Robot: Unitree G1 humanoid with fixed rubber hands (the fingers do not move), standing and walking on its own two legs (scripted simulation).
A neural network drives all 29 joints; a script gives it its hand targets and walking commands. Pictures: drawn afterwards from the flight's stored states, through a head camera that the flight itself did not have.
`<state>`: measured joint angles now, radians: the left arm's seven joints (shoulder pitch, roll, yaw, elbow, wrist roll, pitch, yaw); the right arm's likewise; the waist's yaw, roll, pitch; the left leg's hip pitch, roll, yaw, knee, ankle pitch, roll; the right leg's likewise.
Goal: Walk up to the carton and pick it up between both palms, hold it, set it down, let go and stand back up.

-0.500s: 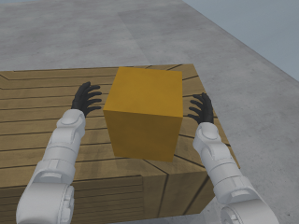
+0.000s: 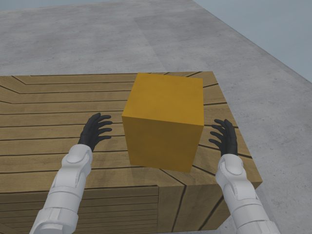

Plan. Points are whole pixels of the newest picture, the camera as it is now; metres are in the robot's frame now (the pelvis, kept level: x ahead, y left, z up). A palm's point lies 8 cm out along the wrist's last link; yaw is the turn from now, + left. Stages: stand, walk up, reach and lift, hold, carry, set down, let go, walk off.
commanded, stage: set down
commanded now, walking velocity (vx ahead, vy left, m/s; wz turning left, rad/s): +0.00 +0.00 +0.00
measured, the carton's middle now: (164, 123) +0.46 -0.02 -0.01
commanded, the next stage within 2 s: let go in 1.98 s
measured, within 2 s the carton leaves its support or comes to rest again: neither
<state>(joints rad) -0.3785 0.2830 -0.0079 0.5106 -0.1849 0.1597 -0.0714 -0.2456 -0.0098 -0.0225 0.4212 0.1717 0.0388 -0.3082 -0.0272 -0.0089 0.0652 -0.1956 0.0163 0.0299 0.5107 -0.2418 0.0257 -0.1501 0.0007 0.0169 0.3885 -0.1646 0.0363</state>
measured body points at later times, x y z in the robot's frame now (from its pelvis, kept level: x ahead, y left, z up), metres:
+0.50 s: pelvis +0.02 +0.00 +0.00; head +0.02 +0.01 +0.45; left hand +0.28 +0.21 +0.02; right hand +0.26 -0.18 +0.01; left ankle +0.03 +0.09 -0.74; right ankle +0.03 -0.15 -0.74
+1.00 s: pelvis +0.04 -0.01 +0.00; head +0.02 +0.01 +0.45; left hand +0.24 +0.22 -0.01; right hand +0.23 -0.19 -0.02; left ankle +0.03 +0.09 -0.74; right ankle +0.03 -0.15 -0.74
